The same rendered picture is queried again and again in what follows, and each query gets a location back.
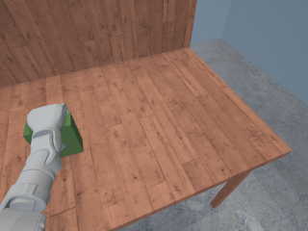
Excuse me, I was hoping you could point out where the table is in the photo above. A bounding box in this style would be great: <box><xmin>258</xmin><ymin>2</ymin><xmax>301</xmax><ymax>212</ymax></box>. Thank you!
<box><xmin>0</xmin><ymin>0</ymin><xmax>292</xmax><ymax>231</ymax></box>

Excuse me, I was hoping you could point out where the sponge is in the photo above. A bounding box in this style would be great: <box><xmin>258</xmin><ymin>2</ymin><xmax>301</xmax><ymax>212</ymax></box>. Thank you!
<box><xmin>23</xmin><ymin>113</ymin><xmax>84</xmax><ymax>158</ymax></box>

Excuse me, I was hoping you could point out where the robot left upper arm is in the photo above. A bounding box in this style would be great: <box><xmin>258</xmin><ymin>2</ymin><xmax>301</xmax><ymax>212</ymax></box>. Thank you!
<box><xmin>0</xmin><ymin>208</ymin><xmax>47</xmax><ymax>231</ymax></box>

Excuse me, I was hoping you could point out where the right robot hand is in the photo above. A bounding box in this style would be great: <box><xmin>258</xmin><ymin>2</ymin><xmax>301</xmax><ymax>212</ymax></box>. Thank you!
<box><xmin>234</xmin><ymin>210</ymin><xmax>265</xmax><ymax>231</ymax></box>

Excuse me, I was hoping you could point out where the left robot forearm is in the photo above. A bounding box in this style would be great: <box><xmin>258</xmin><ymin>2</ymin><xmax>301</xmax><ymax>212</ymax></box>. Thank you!
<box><xmin>0</xmin><ymin>127</ymin><xmax>63</xmax><ymax>214</ymax></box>

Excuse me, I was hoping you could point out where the left robot hand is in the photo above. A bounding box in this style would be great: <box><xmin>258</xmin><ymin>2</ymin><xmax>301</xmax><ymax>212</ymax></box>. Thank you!
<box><xmin>27</xmin><ymin>103</ymin><xmax>69</xmax><ymax>150</ymax></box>

